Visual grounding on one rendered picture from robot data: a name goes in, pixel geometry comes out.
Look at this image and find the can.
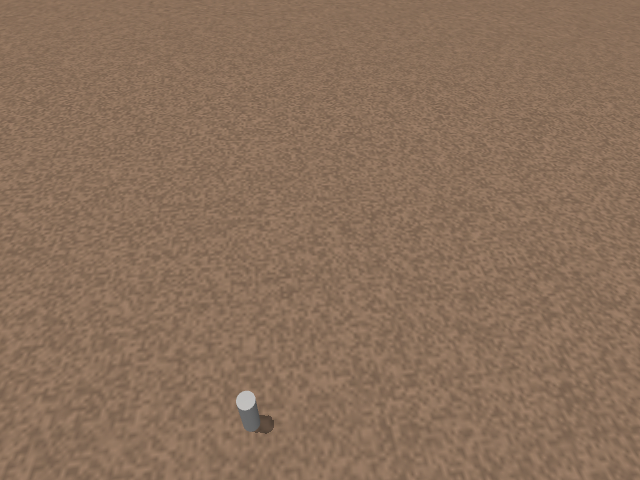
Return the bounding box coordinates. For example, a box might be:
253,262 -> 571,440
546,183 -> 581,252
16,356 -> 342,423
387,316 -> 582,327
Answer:
236,391 -> 260,432

